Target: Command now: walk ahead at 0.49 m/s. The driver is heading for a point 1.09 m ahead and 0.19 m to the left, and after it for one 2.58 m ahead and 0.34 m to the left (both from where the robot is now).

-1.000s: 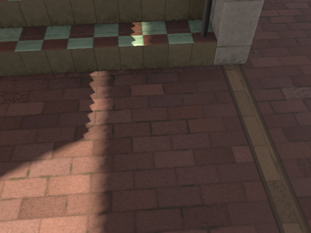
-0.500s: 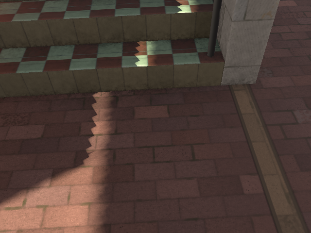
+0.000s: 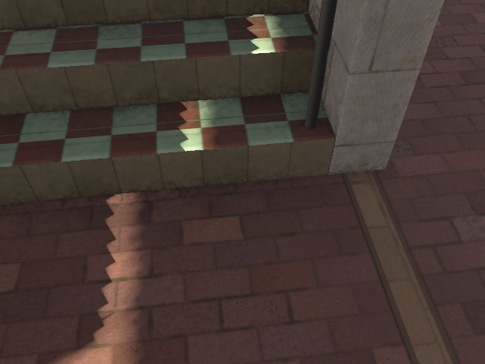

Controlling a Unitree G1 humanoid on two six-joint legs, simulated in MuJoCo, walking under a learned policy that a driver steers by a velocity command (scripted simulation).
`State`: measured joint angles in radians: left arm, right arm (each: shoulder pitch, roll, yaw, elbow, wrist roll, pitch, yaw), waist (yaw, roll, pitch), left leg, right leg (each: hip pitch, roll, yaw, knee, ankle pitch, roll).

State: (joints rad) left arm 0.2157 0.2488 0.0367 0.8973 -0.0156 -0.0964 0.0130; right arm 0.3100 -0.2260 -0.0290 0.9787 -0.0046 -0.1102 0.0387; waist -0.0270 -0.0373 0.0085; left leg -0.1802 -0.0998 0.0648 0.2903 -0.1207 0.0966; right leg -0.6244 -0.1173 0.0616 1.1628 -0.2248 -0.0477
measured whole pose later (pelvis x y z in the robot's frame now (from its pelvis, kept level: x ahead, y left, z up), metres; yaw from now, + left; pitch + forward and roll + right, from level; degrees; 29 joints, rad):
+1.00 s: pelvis +0.54 +0.00 -0.02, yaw +20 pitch +1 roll +0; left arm 0.28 0.24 0.04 0.91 0.01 -0.09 -0.01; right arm 0.17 -0.27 -0.07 0.85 -0.03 -0.04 0.03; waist 0.01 -0.01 0.08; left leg -0.38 -0.11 0.06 0.52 -0.16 0.13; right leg -0.34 -0.07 -0.05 1.23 -0.36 -0.02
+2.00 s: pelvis +0.91 +0.14 -0.01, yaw +27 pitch -1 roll +0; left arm 0.29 0.20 0.05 0.88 0.03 0.02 0.03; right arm 0.17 -0.18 0.00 0.85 -0.03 -0.03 -0.05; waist 0.04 -0.04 0.04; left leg -0.31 0.00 0.12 0.46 -0.15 0.07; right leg -0.48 0.01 -0.02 1.25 -0.48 0.01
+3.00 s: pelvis +0.83 +0.13 +0.00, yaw -5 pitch +2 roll -1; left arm 0.18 0.29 0.07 0.61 0.01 0.04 0.04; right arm 0.15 -0.22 -0.03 0.65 -0.03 0.00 -0.04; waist -0.01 -0.04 0.04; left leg -0.29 0.00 0.04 0.46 -0.21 0.05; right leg -0.47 0.00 0.07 0.96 -0.46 0.12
